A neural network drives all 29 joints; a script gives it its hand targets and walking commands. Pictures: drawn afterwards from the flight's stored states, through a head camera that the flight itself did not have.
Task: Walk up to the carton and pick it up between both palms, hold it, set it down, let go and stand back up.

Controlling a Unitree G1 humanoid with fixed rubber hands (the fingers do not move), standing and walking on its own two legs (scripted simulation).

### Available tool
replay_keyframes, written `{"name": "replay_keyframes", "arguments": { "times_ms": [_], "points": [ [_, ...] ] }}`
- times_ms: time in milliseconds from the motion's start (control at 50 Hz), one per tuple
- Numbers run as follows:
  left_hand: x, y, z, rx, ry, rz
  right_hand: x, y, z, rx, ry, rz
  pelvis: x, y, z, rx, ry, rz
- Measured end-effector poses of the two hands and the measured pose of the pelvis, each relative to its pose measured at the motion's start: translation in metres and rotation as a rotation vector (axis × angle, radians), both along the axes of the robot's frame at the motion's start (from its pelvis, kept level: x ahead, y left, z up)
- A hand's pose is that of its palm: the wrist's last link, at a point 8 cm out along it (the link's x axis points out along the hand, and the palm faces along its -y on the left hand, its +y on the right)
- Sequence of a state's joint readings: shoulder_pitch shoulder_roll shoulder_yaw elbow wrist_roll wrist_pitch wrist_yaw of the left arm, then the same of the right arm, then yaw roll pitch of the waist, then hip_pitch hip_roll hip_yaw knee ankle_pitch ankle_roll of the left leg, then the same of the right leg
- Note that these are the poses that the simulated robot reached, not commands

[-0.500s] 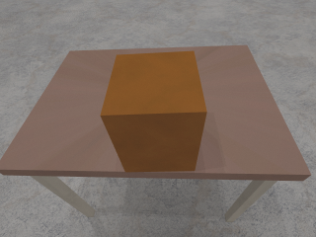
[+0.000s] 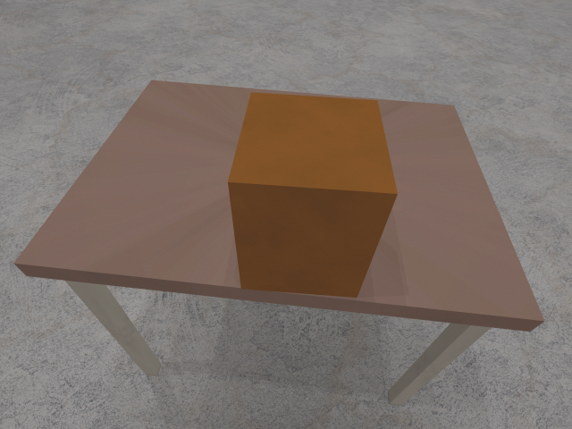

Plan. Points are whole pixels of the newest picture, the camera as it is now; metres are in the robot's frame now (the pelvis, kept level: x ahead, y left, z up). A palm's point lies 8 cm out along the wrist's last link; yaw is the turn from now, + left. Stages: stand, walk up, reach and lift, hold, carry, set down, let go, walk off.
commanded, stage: walk up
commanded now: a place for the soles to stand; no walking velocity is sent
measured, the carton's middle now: (306, 199) +0.48 -0.01 +0.07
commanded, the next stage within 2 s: none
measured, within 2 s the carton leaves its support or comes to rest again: neither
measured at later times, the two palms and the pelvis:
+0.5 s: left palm out of the picture +0.02 +0.23 -0.15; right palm out of the picture -0.02 -0.25 -0.14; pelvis +0.00 -0.01 +0.00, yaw -4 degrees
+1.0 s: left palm out of the picture +0.06 +0.30 -0.14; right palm out of the picture +0.03 -0.22 -0.13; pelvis +0.02 +0.05 -0.01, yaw -8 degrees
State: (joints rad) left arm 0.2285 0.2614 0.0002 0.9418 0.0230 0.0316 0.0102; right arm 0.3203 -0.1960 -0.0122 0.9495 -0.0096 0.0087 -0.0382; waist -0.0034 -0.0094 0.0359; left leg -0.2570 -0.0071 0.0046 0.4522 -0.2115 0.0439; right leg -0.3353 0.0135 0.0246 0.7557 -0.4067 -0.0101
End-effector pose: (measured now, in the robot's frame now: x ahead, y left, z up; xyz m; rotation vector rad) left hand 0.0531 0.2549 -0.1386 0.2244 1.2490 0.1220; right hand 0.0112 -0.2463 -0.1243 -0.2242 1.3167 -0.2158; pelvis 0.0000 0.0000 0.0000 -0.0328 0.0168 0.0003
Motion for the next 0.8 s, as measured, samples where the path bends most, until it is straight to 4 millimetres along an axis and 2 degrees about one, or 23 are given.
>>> {"name": "replay_keyframes", "arguments": {
  "times_ms": [60,120,200,320,480,620,720,800],
  "points": [
    [-0.021,-0.002,-0.004,0.017,0.060,-0.014,0.002,0.001,-0.007,0.021,-0.018,0.009,-0.004,-0.004,-0.004,0.028,0.007,-0.023],
    [-0.032,-0.013,-0.004,0.021,0.084,-0.025,0.001,-0.003,-0.015,0.043,-0.038,0.007,-0.009,-0.008,-0.006,0.023,-0.014,-0.035],
    [-0.035,-0.026,0.003,0.009,0.037,-0.018,-0.002,-0.005,-0.019,0.064,-0.054,0.009,-0.007,-0.010,-0.004,0.015,-0.035,-0.038],
    [-0.035,-0.028,0.002,-0.005,0.024,-0.017,-0.008,-0.006,-0.019,0.068,-0.046,0.003,-0.002,-0.011,-0.004,0.029,-0.046,-0.049],
    [-0.038,-0.029,-0.006,-0.035,0.092,-0.054,-0.029,-0.008,-0.012,0.034,0.045,-0.028,0.002,-0.006,-0.004,0.034,-0.029,-0.073],
    [-0.025,-0.023,-0.009,-0.023,0.106,-0.088,-0.026,-0.005,-0.014,0.025,0.059,-0.058,0.012,-0.001,-0.006,0.044,-0.022,-0.096],
    [-0.005,-0.017,-0.006,0.009,0.056,-0.104,-0.012,-0.003,-0.021,0.033,0.029,-0.059,0.018,0.004,-0.009,0.035,-0.028,-0.107],
    [0.001,-0.001,-0.003,0.042,0.024,-0.088,0.006,-0.001,-0.026,0.024,0.001,-0.025,0.020,0.014,-0.013,0.020,-0.028,-0.108]
  ]
}}
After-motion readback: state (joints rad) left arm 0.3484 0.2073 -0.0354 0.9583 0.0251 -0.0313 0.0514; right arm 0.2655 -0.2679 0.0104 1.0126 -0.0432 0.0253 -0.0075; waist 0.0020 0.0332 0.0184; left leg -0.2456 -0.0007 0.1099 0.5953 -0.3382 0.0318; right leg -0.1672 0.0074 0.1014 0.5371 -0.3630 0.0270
